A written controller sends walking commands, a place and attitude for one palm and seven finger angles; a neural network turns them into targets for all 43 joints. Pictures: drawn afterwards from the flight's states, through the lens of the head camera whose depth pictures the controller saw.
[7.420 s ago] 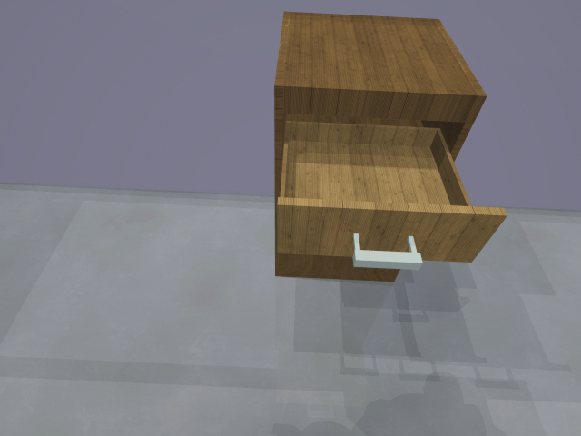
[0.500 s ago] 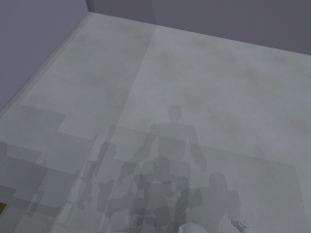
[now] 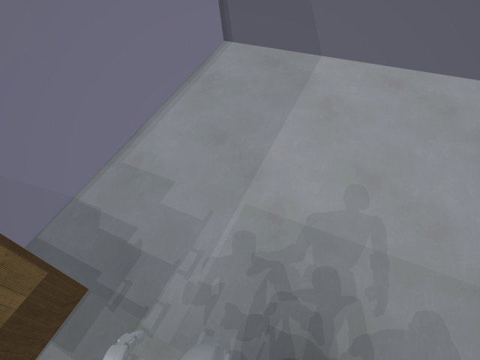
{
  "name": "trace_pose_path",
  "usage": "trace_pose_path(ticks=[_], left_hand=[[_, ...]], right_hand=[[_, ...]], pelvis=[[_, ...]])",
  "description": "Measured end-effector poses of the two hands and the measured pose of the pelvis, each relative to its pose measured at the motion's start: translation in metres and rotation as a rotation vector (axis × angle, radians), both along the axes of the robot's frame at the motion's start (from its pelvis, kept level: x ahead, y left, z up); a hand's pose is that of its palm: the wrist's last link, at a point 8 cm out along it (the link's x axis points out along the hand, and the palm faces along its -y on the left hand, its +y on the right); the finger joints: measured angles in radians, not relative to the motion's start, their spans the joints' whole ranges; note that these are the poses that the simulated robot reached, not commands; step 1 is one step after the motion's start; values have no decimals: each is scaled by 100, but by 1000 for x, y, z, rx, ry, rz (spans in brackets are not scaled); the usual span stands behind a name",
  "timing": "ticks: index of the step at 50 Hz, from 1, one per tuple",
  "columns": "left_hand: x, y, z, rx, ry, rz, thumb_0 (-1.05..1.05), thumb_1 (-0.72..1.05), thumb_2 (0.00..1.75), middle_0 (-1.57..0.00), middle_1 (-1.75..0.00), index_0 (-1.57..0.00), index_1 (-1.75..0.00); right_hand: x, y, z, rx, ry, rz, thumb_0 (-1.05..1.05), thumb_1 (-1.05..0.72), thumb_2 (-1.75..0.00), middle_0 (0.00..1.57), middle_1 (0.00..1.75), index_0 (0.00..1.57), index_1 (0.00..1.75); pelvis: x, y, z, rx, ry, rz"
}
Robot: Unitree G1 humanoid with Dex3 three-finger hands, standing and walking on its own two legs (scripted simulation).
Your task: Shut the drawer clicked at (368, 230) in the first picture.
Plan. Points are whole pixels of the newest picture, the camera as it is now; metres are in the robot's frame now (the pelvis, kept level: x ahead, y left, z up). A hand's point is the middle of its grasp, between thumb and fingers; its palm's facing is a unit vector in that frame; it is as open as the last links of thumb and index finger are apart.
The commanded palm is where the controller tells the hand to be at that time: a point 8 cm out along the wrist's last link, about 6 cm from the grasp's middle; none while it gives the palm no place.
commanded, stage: turn to face it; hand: left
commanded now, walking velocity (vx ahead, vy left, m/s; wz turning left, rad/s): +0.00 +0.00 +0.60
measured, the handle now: out of the picture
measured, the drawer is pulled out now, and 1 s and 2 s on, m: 0.30 0.30 0.30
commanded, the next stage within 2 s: take the last steps up to it in 1.70 s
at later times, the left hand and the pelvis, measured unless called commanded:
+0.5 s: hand out of the picture -0.04 +0.28 -0.19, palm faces +0.35 -0.91 -0.23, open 7.4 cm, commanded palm none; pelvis -0.01 +0.06 +0.00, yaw +18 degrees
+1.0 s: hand out of the picture +0.02 +0.27 -0.14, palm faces +0.53 -0.80 -0.28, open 7.4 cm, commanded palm none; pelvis +0.00 +0.02 -0.01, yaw +35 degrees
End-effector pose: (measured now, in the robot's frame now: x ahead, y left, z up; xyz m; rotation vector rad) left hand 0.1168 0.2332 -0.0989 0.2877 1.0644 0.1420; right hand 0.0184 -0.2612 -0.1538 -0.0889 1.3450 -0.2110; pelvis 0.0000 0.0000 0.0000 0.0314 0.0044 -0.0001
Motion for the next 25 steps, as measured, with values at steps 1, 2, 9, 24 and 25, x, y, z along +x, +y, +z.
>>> trace_pose_path(ticks=[1,2,9,24,25], left_hand=[[-9,0,-1,-2,13,19,0,90,90,-20,-30,-21,-30],[-17,0,-2,-5,25,38,0,90,90,-20,-30,-21,-30],[-85,10,-19,-41,124,186,0,90,90,-20,-30,-21,-30],[-182,83,-57,-108,245,447,0,91,90,-20,-30,-20,-29],[-178,87,-54,-109,224,452,0,91,90,-20,-30,-20,-29]], right_hand=[[4,-1,1,1,1,15,1,-91,-90,20,30,20,30],[8,-2,2,1,2,31,1,-91,-90,20,30,20,30],[52,4,11,-31,-3,170,1,-91,-90,20,30,19,30],[160,110,49,-108,-249,477,0,-91,-90,20,30,20,30],[160,114,51,-107,-245,485,0,-91,-90,20,30,20,30]], pelvis=[[0,-1,1,1,-1,14],[0,-2,2,2,-2,27],[-3,2,1,-5,-4,123],[-11,56,-6,-59,-7,297],[-12,58,-4,-64,-8,309]])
